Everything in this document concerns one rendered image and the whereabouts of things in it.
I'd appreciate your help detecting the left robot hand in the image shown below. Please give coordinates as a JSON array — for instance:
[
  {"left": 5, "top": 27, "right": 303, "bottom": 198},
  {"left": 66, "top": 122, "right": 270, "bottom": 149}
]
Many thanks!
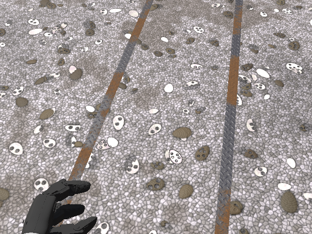
[{"left": 21, "top": 178, "right": 98, "bottom": 234}]

